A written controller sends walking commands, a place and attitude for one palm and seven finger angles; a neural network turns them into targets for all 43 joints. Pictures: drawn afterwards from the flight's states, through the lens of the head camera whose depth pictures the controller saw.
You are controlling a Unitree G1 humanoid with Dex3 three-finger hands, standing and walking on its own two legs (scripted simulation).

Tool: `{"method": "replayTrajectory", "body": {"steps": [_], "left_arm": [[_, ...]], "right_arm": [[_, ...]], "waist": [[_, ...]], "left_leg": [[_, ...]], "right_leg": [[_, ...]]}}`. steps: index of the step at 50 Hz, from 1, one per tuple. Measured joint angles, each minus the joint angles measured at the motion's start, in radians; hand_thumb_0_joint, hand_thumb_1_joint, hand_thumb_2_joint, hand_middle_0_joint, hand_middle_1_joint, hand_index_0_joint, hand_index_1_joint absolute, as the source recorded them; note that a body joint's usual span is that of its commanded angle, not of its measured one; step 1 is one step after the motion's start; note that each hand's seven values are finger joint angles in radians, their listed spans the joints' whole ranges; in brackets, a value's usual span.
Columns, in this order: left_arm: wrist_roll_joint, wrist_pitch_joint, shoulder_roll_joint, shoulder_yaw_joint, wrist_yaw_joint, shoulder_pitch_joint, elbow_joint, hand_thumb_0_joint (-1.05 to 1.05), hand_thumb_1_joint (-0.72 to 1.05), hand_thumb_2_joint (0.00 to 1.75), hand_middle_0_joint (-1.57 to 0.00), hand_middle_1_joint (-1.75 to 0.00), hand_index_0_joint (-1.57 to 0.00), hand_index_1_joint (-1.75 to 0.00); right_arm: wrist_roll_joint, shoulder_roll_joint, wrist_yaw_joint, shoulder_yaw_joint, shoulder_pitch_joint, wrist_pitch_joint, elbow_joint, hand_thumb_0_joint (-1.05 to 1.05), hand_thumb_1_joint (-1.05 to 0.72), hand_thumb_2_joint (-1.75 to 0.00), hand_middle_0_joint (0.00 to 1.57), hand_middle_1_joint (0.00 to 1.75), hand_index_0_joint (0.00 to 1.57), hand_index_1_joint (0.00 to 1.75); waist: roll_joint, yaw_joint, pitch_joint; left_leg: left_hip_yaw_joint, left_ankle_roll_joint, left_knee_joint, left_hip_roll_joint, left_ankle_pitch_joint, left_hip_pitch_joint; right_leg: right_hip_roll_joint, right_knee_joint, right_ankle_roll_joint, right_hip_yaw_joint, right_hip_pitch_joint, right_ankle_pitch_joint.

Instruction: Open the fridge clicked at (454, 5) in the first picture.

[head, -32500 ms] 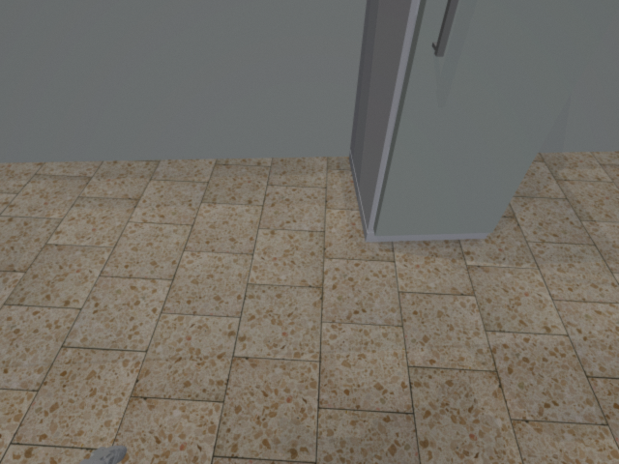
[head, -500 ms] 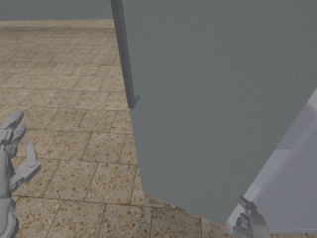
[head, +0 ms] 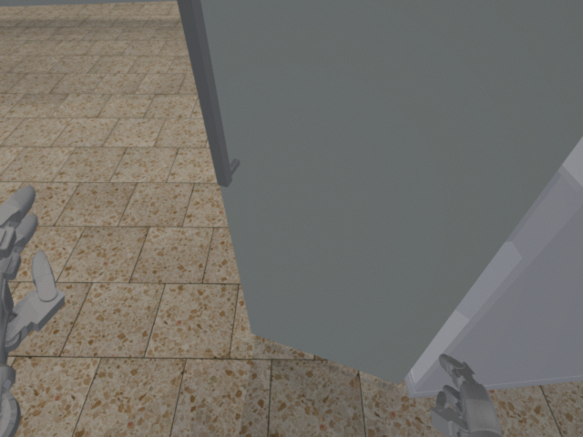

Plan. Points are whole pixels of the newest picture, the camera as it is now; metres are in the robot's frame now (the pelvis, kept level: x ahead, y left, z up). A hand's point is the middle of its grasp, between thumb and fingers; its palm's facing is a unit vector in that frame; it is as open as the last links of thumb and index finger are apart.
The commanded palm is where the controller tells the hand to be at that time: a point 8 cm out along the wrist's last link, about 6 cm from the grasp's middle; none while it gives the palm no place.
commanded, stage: step back with the hand held close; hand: left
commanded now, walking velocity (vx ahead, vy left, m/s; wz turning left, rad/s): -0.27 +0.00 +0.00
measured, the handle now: (212, 74) +0.50 +0.16 +0.25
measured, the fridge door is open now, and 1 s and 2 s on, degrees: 66 66 66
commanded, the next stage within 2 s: stop stepping back and stand still in 0.76 s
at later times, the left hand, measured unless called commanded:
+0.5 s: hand out of the picture +0.08 +0.29 +0.16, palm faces +0.51 -0.74 -0.43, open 7.4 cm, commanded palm +0.01 +0.33 +0.18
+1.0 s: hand out of the picture -0.06 +0.34 +0.17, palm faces +0.59 -0.73 -0.35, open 7.4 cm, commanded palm -0.11 +0.36 +0.18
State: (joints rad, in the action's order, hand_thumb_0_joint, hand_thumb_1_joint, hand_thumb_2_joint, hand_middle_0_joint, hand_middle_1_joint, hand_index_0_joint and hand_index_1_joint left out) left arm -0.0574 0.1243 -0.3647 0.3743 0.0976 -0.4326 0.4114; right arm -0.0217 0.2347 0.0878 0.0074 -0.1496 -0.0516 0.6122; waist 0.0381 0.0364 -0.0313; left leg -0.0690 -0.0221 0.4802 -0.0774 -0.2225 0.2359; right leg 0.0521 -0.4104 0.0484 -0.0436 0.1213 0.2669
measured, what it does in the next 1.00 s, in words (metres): walks backwards: right foot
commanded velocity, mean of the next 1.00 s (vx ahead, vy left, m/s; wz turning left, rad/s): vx -0.21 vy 0.00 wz -0.05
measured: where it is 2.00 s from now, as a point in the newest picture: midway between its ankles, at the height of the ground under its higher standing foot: outside the picture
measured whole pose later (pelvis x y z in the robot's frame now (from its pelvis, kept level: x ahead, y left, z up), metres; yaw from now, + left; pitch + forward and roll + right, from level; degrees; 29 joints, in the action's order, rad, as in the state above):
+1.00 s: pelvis -0.22 +0.04 -0.01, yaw +5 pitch +0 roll +0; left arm -0.04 0.23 -0.39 0.39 0.15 -0.46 0.46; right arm -0.02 0.20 0.09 0.02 -0.21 -0.15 0.63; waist -0.06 0.08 0.04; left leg -0.05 0.00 0.63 -0.02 -0.35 0.34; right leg 0.01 -0.57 0.03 0.07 0.31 0.26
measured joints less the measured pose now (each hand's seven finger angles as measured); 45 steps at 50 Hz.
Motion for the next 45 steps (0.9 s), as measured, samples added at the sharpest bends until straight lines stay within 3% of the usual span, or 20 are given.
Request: {"method": "replayTrajectory", "body": {"steps": [5,11,17,22,24,27,31,35,38,40,41,43,45], "left_arm": [[-0.005,0.007,-0.046,0.013,0.001,-0.076,0.066,0.02,0.89,0.90,-0.21,-0.30,-0.21,-0.31],[-0.010,0.031,-0.089,0.049,0.015,-0.095,0.100,0.02,0.89,0.90,-0.21,-0.30,-0.21,-0.31],[0.005,0.070,-0.067,0.065,0.030,-0.068,0.073,0.02,0.89,0.90,-0.21,-0.30,-0.21,-0.31],[0.026,0.097,-0.038,0.051,0.033,-0.038,0.052,0.02,0.89,0.90,-0.21,-0.30,-0.21,-0.31],[0.026,0.110,-0.031,0.048,0.036,-0.050,0.068,0.02,0.89,0.90,-0.21,-0.30,-0.21,-0.31],[0.020,0.131,-0.027,0.052,0.047,-0.091,0.109,0.02,0.89,0.90,-0.21,-0.30,-0.21,-0.31],[0.020,0.145,-0.031,0.045,0.054,-0.050,0.110,0.02,0.89,0.90,-0.21,-0.30,-0.21,-0.31],[0.031,0.143,-0.057,0.053,0.051,0.072,0.046,0.02,0.89,0.90,-0.21,-0.30,-0.21,-0.31],[0.013,0.157,-0.097,0.085,0.049,0.059,0.056,0.02,0.89,0.90,-0.21,-0.30,-0.21,-0.31],[-0.003,0.159,-0.119,0.116,0.053,-0.004,0.101,0.02,0.89,0.90,-0.21,-0.30,-0.21,-0.31],[-0.002,0.162,-0.107,0.115,0.055,-0.031,0.118,0.02,0.89,0.90,-0.21,-0.30,-0.21,-0.31],[0.005,0.154,-0.068,0.073,0.054,-0.075,0.137,0.02,0.89,0.90,-0.21,-0.30,-0.21,-0.31],[0.012,0.134,-0.047,0.040,0.045,-0.105,0.140,0.02,0.89,0.90,-0.21,-0.30,-0.21,-0.31]], "right_arm": [[0.011,-0.009,0.003,-0.011,0.009,0.037,-0.056,0.01,-0.90,-0.89,0.20,0.30,0.20,0.30],[0.015,-0.024,0.008,-0.004,-0.005,0.037,-0.079,0.01,-0.90,-0.89,0.20,0.30,0.20,0.30],[0.020,-0.027,0.008,0.009,-0.032,0.001,-0.073,0.01,-0.90,-0.89,0.20,0.30,0.21,0.30],[0.018,-0.028,0.006,0.007,-0.069,-0.035,-0.054,0.01,-0.90,-0.89,0.20,0.30,0.21,0.30],[0.013,-0.028,0.003,0.005,-0.080,-0.046,-0.035,0.01,-0.90,-0.89,0.20,0.30,0.21,0.30],[0.002,-0.020,-0.003,0.004,-0.076,-0.057,0.004,0.01,-0.90,-0.89,0.20,0.30,0.21,0.30],[0.000,-0.011,0.012,-0.005,-0.072,-0.072,0.025,0.01,-0.90,-0.89,0.20,0.30,0.21,0.30],[0.003,-0.034,0.015,-0.022,-0.066,-0.102,0.021,0.01,-0.90,-0.89,0.20,0.30,0.21,0.30],[0.013,-0.060,-0.011,-0.020,-0.067,-0.111,0.008,0.01,-0.90,-0.89,0.20,0.30,0.21,0.30],[0.020,-0.068,-0.025,-0.016,-0.051,-0.111,-0.010,0.01,-0.90,-0.89,0.20,0.30,0.21,0.30],[0.019,-0.061,-0.031,-0.020,-0.027,-0.106,-0.003,0.01,-0.90,-0.89,0.20,0.30,0.21,0.30],[0.010,-0.043,-0.034,-0.026,0.001,-0.087,0.036,0.01,-0.90,-0.89,0.20,0.30,0.21,0.30],[0.009,-0.043,-0.029,-0.019,-0.006,-0.069,0.055,0.01,-0.90,-0.89,0.20,0.30,0.21,0.30]], "waist": [[-0.022,-0.017,-0.014],[-0.040,-0.014,-0.020],[-0.031,-0.012,-0.021],[-0.021,-0.028,-0.027],[-0.028,-0.023,-0.025],[-0.039,0.001,-0.023],[-0.030,0.012,-0.031],[0.021,-0.031,-0.043],[0.003,-0.048,-0.011],[-0.043,-0.028,0.010],[-0.046,-0.009,-0.003],[-0.040,0.021,-0.018],[-0.067,0.055,0.000]], "left_leg": [[-0.025,0.017,0.011,0.011,0.014,0.042],[-0.030,0.032,0.031,0.017,0.037,0.084],[-0.004,0.045,0.070,0.017,0.062,0.138],[0.047,0.054,0.123,0.034,0.005,0.200],[0.054,0.049,0.135,0.044,-0.040,0.221],[0.052,0.036,0.164,0.054,-0.100,0.242],[0.053,0.052,0.153,0.054,-0.027,0.247],[0.060,0.075,0.076,0.005,0.115,0.263],[0.008,0.066,0.019,-0.014,0.148,0.298],[-0.048,0.025,0.063,0.000,0.061,0.355],[-0.038,0.003,0.161,0.009,-0.036,0.390],[0.016,-0.018,0.408,0.049,-0.171,0.425],[0.015,-0.021,0.509,0.075,-0.194,0.393]], "right_leg": [[0.015,-0.036,0.013,0.026,0.064,-0.010],[0.021,-0.064,0.022,0.035,0.110,-0.032],[0.017,-0.101,0.016,0.016,0.151,-0.048],[-0.023,-0.139,-0.002,0.044,0.179,-0.031],[-0.024,-0.138,-0.012,0.052,0.191,-0.050],[-0.020,-0.150,0.000,0.068,0.214,-0.067],[-0.029,-0.197,0.000,0.079,0.237,0.001],[-0.109,-0.478,-0.033,0.036,0.261,0.161],[-0.128,-0.404,-0.061,-0.013,0.184,0.238],[-0.103,-0.231,-0.099,0.008,0.136,0.238],[-0.095,-0.235,-0.102,0.027,0.160,0.134],[-0.084,-0.247,-0.074,0.055,0.168,0.072],[-0.062,-0.200,-0.047,0.097,0.159,0.039]]}}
